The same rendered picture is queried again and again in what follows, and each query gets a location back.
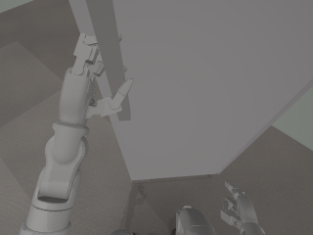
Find robot right hand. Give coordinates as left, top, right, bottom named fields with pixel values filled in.
left=220, top=180, right=258, bottom=229

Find handle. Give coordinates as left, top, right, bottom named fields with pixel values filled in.
left=86, top=0, right=131, bottom=121

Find right robot thigh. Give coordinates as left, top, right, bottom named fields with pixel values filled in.
left=176, top=208, right=216, bottom=235

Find robot left hand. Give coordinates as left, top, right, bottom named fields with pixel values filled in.
left=59, top=32, right=134, bottom=126

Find left robot forearm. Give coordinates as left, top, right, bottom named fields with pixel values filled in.
left=19, top=121, right=90, bottom=235

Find fridge door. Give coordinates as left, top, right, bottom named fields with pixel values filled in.
left=68, top=0, right=313, bottom=181

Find right robot forearm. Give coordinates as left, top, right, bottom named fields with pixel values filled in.
left=240, top=221, right=265, bottom=235

